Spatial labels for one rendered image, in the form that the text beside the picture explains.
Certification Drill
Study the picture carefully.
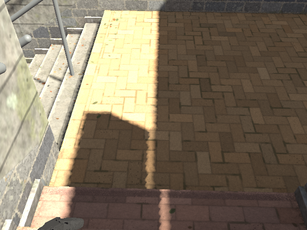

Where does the robot left hand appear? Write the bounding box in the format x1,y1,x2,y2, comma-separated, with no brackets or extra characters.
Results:
37,217,84,230

